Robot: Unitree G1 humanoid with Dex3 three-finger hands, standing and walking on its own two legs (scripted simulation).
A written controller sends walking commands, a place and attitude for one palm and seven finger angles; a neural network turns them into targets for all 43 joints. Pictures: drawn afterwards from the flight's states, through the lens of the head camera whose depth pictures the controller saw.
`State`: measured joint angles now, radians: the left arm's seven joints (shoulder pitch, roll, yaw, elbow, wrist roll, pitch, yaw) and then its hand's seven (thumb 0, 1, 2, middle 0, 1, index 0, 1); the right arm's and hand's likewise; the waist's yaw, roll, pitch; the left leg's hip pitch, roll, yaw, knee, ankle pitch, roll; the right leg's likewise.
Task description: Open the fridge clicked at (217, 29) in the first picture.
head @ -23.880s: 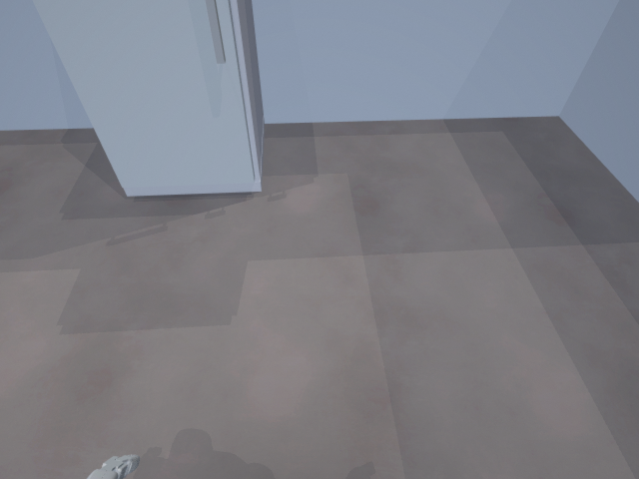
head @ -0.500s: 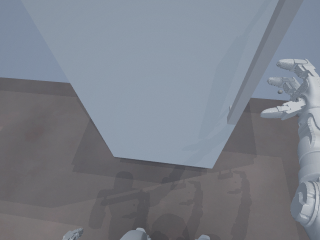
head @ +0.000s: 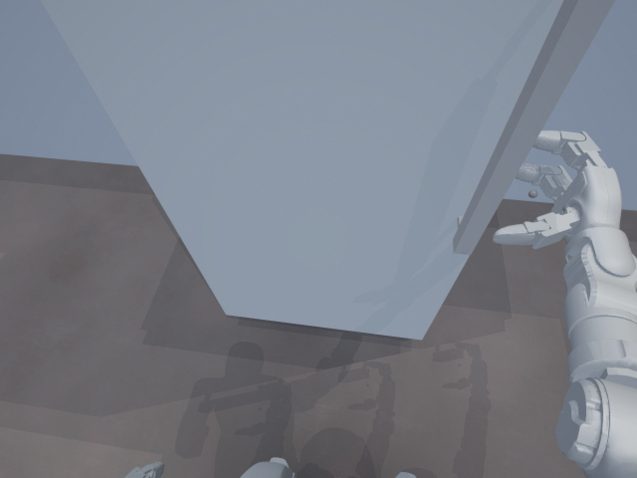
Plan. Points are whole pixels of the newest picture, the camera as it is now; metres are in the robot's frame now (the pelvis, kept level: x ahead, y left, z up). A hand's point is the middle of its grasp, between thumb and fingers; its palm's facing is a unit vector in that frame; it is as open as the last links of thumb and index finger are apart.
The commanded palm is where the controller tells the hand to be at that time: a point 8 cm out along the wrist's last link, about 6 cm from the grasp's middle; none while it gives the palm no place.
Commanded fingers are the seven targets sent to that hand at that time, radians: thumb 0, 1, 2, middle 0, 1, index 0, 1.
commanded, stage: feel for the door with the fingertips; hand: right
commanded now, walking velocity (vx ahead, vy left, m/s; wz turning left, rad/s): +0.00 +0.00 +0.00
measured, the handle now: (507, 141) +0.51 -0.15 +0.14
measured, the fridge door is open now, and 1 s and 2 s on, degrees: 0 0 0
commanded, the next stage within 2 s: slide the fingers in behind the handle in 0.20 s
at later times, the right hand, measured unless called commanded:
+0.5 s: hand (536, 189) +0.47 -0.19 +0.11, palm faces +0.00 +1.00 +0.01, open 13.7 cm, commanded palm +0.44 -0.24 +0.11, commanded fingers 0.00 0.50 -0.30 0.30 1.20 0.30 1.20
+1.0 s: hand (520, 193) +0.46 -0.17 +0.11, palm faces -0.01 +1.00 +0.01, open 14.0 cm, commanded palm +0.43 -0.22 +0.11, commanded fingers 0.00 0.50 -0.30 0.30 1.20 0.30 1.20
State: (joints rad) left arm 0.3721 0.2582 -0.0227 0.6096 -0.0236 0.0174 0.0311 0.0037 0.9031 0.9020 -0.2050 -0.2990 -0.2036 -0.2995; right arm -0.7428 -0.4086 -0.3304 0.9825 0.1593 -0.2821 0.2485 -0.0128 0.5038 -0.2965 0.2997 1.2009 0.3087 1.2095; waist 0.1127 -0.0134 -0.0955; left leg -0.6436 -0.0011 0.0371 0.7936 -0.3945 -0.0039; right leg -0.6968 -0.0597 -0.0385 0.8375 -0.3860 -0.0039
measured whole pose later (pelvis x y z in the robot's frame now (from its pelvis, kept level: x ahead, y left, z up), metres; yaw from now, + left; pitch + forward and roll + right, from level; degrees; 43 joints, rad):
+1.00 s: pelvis -0.01 +0.00 +0.00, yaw +0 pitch +13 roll +2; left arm 0.36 0.25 -0.03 0.61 -0.02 0.01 0.02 0.00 0.90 0.90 -0.21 -0.30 -0.20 -0.30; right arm -0.77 -0.37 -0.29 1.00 0.15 -0.30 0.20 -0.01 0.50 -0.30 0.30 1.20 0.31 1.20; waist 0.11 -0.01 -0.09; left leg -0.64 0.00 0.04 0.80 -0.39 0.00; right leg -0.69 -0.05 -0.04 0.84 -0.38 -0.01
